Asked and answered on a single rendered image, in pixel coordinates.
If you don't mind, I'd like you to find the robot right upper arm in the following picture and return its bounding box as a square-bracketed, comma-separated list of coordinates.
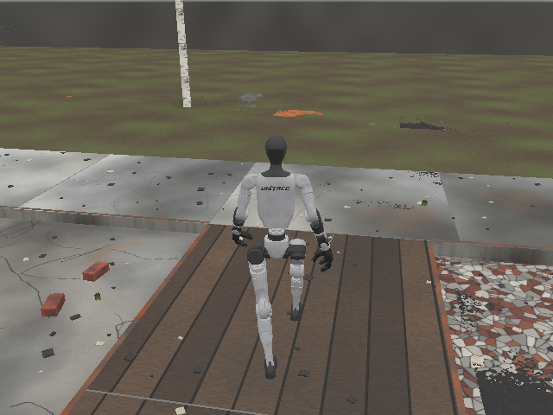
[294, 174, 319, 223]

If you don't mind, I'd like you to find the robot right forearm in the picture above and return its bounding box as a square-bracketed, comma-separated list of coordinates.
[310, 209, 330, 251]

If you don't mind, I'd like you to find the robot right thigh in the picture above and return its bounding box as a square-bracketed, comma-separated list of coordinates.
[289, 239, 306, 278]

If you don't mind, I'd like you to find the robot left upper arm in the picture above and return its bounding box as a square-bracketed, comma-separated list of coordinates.
[235, 174, 258, 220]

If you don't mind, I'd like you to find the right robot shin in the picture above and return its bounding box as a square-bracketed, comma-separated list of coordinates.
[291, 265, 304, 310]

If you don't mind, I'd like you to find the robot left hand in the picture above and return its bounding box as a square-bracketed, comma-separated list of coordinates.
[232, 231, 253, 246]

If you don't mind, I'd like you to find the robot right hand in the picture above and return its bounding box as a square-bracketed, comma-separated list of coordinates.
[313, 248, 334, 272]

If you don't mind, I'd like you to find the robot left forearm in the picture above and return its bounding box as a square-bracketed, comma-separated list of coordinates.
[232, 207, 245, 235]

